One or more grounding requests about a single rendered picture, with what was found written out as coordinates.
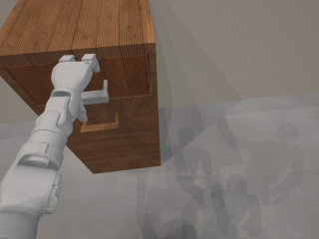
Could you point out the cabinet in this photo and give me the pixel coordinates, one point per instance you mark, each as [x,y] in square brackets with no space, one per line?
[43,31]

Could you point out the handle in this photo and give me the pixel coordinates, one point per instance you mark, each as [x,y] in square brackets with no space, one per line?
[100,128]
[96,97]

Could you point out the left robot forearm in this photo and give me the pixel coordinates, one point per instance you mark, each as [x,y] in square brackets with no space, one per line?
[45,146]

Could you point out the left robot upper arm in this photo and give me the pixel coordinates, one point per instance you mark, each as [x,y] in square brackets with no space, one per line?
[29,193]

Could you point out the left robot hand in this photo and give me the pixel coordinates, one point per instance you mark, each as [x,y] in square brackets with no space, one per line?
[75,75]

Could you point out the drawer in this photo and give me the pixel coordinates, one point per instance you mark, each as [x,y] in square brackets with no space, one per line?
[127,76]

